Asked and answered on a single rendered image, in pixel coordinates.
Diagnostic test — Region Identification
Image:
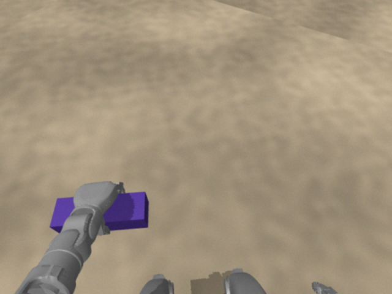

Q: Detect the left robot hand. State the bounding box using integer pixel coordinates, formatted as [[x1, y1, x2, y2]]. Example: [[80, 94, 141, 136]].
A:
[[73, 181, 125, 236]]

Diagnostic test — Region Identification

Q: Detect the left robot arm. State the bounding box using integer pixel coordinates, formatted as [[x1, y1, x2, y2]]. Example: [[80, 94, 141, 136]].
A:
[[14, 205, 104, 294]]

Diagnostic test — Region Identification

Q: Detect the carton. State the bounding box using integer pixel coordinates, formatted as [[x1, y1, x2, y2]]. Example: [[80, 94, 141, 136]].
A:
[[50, 192, 149, 233]]

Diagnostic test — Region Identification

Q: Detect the right robot hand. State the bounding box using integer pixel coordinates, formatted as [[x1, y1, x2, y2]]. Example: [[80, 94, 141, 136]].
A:
[[312, 282, 338, 294]]

